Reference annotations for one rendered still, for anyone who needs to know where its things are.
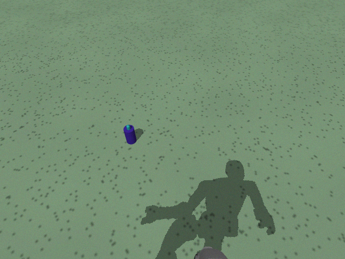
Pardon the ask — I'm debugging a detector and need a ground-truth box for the bottle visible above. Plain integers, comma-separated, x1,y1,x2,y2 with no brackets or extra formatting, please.
123,125,136,145

